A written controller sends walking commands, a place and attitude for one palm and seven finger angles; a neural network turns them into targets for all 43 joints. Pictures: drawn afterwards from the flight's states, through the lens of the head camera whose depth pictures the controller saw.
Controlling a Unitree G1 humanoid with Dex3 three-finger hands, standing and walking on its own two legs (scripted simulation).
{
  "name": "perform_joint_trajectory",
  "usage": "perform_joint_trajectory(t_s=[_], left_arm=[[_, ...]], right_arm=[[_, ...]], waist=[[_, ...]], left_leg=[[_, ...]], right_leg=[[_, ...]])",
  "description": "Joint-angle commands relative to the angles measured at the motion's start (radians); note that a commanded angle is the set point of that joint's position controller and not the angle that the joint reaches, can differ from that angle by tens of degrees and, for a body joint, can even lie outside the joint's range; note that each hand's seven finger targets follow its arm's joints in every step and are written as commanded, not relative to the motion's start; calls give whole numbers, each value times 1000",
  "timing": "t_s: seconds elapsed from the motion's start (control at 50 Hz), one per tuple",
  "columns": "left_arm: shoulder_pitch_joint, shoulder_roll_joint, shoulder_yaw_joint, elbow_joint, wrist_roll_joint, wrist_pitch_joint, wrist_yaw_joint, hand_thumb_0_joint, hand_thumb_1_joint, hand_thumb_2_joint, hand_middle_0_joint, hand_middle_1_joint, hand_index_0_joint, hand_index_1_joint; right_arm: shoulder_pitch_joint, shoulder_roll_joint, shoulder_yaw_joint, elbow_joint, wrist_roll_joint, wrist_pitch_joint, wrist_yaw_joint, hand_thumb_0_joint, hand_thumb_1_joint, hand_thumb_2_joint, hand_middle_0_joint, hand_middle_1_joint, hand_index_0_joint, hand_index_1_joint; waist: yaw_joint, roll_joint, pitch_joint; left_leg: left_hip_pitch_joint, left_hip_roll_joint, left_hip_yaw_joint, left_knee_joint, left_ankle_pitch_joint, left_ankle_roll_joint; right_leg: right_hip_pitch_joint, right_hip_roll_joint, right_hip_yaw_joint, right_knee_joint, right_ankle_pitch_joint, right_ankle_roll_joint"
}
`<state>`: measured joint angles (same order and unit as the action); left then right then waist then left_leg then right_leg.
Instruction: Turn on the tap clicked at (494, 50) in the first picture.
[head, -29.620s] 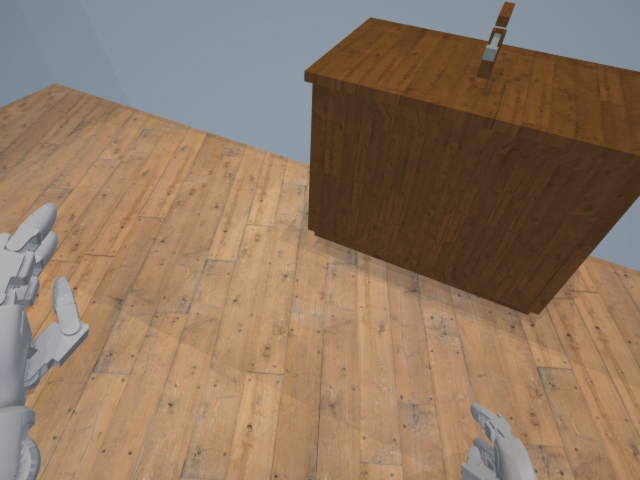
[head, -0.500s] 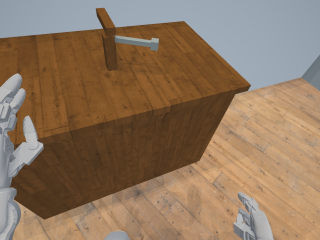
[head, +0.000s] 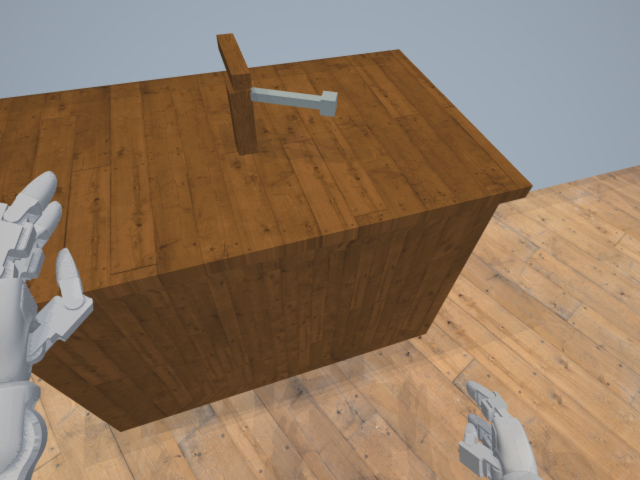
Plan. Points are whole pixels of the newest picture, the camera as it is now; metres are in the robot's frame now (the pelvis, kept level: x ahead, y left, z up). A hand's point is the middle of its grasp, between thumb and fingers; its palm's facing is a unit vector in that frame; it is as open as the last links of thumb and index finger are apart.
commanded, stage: shuffle to correct the standing spot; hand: left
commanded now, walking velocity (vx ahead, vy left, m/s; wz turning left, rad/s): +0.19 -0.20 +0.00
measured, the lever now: (328, 103) +0.65 +0.04 +0.12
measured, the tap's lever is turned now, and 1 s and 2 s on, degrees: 62 62 62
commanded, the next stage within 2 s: come to a stop and stand still in 1.46 s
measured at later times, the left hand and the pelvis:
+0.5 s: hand (150, 242) +0.28 +0.19 +0.19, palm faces +0.34 -0.83 -0.44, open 7.4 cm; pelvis +0.04 -0.04 -0.01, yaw +0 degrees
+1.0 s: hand (291, 203) +0.32 +0.06 +0.21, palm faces +0.39 -0.81 -0.44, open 7.4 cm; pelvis +0.11 -0.16 -0.01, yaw +0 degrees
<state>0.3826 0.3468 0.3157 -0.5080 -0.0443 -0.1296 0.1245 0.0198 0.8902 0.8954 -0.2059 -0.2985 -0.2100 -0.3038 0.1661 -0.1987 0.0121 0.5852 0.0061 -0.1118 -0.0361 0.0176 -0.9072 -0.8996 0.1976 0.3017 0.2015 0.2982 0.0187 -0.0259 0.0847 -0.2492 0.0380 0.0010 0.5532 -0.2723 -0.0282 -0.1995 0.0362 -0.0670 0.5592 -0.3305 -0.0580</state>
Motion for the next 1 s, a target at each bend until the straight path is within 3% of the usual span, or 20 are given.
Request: perform_joint_trajectory(t_s=[0.0, 0.08, 0.1, 0.16, 0.24, 0.26, 0.28, 0.3, 0.42, 0.48, 0.54, 0.58, 0.64, 0.72, 0.76, 0.78, 0.8, 0.86, 0.9, 0.98], left_arm=[[27, 217, 203, -250, -12, -93, 25, 0, 900, 900, -200, -300, -200, -300], [76, 177, 176, -123, -45, -59, 15, 0, 900, 900, -200, -300, -200, -300], [45, 163, 155, -123, -44, -65, 16, 0, 900, 900, -200, -300, -200, -300], [-25, 185, 147, -132, -31, -72, 16, 0, 900, 900, -200, -300, -200, -300], [-164, 196, 114, -254, -29, -78, 15, 0, 900, 900, -200, -300, -200, -300], [-188, 203, 110, -320, -33, -86, 17, 0, 900, 900, -200, -300, -200, -300], [-195, 201, 112, -355, -29, -100, 22, 0, 900, 900, -200, -300, -200, -300], [-224, 242, 138, -373, -24, -114, 24, 0, 900, 900, -200, -300, -200, -300], [-27, 275, 254, -412, -5, -120, -6, 0, 900, 900, -200, -300, -200, -300], [147, 229, 285, -314, -23, -121, -4, 0, 900, 900, -200, -300, -200, -300], [87, 221, 273, -214, -20, -106, 3, 0, 900, 900, -200, -300, -200, -300], [26, 264, 254, -133, -17, -62, 23, 0, 900, 900, -200, -300, -200, -300], [-75, 204, 180, -79, -1, -39, 19, 0, 900, 900, -200, -300, -200, -300], [-148, 182, 109, -243, -19, -47, 13, 0, 900, 900, -200, -300, -200, -300], [-204, 209, 118, -431, -4, -94, 22, 0, 900, 900, -200, -300, -200, -300], [-203, 233, 129, -465, 17, -114, 23, 0, 900, 900, -200, -300, -200, -300], [-189, 259, 172, -459, 15, -124, 21, 0, 900, 900, -200, -300, -200, -300], [-149, 309, 221, -580, 18, -120, 23, 0, 900, 900, -200, -300, -200, -300], [-34, 272, 239, -486, 7, -129, 28, 0, 900, 900, -200, -300, -200, -300], [66, 218, 250, -203, -15, -79, 28, 0, 900, 900, -200, -300, -200, -300]], right_arm=[[-50, -111, -53, -162, 1, -33, -4, 0, -900, -900, 200, 300, 200, 300], [-20, -98, -65, -169, 30, -9, 0, 0, -900, -900, 200, 300, 200, 300], [-27, -101, -60, -167, 33, -8, 2, 0, -900, -900, 200, 300, 200, 300], [-55, -88, -30, -155, 12, -3, -4, 0, -900, -900, 200, 300, 200, 300], [-38, -95, -38, -142, -14, -5, -19, 0, -900, -900, 200, 300, 200, 300], [-47, -125, -50, -153, -11, -12, -29, 0, -900, -900, 200, 300, 200, 300], [-43, -143, -60, -157, -15, -17, -25, 0, -900, -900, 200, 300, 200, 300], [-63, -117, -40, -171, -16, -30, -17, 0, -900, -900, 200, 300, 200, 300], [-59, -114, -71, -145, -10, -44, 24, 0, -900, -900, 200, 300, 200, 300], [-12, -124, -81, -172, 3, -41, 33, 0, -900, -900, 200, 300, 200, 300], [-10, -118, -84, -177, 13, -30, 20, 0, -900, -900, 200, 300, 200, 300], [-16, -84, -65, -175, 26, -28, 0, 0, -900, -900, 200, 300, 200, 300], [-20, -102, -49, -117, 18, -17, -4, 0, -900, -900, 200, 300, 200, 300], [-47, -99, -43, -119, 0, 14, -17, 0, -900, -900, 200, 300, 200, 300], [-73, -150, -61, -161, -6, -2, -14, 0, -900, -900, 200, 300, 200, 300], [-90, -115, -50, -163, -6, -12, -2, 0, -900, -900, 200, 300, 200, 300], [-91, -136, -63, -164, 3, -13, 6, 0, -900, -900, 200, 300, 200, 300], [-95, -118, -69, -165, -12, -24, 25, 0, -900, -900, 200, 300, 200, 300], [-58, -117, -75, -162, -4, -28, 29, 0, -900, -900, 200, 300, 200, 300], [19, -105, -74, -165, 15, -2, 15, 0, -900, -900, 200, 300, 200, 300]], waist=[[7, 220, -141], [0, -184, -143], [9, -152, -128], [14, -48, -89], [-29, 18, -161], [-38, 145, -199], [-26, 345, -230], [-17, 309, -203], [25, 305, -154], [18, 290, -216], [23, 61, -220], [16, -428, -167], [6, -263, -113], [-47, 45, -160], [-38, 502, -125], [-16, 321, -85], [6, 243, -78], [8, 499, -85], [18, 467, -137], [17, 59, -215]], left_leg=[[1, 141, -172, -120, 7, 124], [-379, -18, 55, 407, -107, 40], [-463, 0, 21, 502, -230, 37], [-446, 50, 36, 416, -212, 42], [152, -18, 173, 32, 137, 59], [335, 69, 44, -32, 144, 85], [460, 309, -376, -165, 133, 172], [378, 430, -601, -264, 65, 257], [11, 339, -200, -232, 23, 220], [-94, 255, -6, -161, -29, 149], [-245, 161, 100, 110, -272, 85], [-474, -6, 119, 579, -357, 32], [-399, 89, 24, 634, -290, 39], [116, 8, 144, 38, -20, 28], [245, 401, -550, -292, -155, 160], [134, 435, -591, -346, -206, 222], [86, 413, -483, -328, -186, 239], [4, 350, -285, -263, -57, 209], [-67, 296, -110, -189, 0, 153], [-179, 154, 88, 201, -113, 64]], right_leg=[[38, -18, 30, -116, -3, 5], [260, -288, 436, -210, 247, -193], [300, -332, 445, -204, 418, -235], [247, -303, 321, -127, 565, -216], [-107, -134, 59, 86, 313, -99], [-247, -86, 30, 265, 194, -47], [-438, 15, 16, 525, -158, 18], [-466, 33, 136, 708, -200, 27], [-312, -133, 136, 494, -2, 28], [-48, -68, -22, 167, 42, 39], [166, -15, -92, -45, 16, 39], [147, -318, 463, -269, -187, -130], [3, -337, 379, -209, 19, -199], [-276, -131, -3, 162, -77, -57], [-582, -9, 15, 656, -264, 38], [-555, -42, 139, 734, -137, 28], [-541, -76, 123, 707, -88, 39], [-420, -129, 96, 554, -33, 48], [-203, -103, 29, 289, -45, 42], [115, -16, -66, -98, 22, 41]])
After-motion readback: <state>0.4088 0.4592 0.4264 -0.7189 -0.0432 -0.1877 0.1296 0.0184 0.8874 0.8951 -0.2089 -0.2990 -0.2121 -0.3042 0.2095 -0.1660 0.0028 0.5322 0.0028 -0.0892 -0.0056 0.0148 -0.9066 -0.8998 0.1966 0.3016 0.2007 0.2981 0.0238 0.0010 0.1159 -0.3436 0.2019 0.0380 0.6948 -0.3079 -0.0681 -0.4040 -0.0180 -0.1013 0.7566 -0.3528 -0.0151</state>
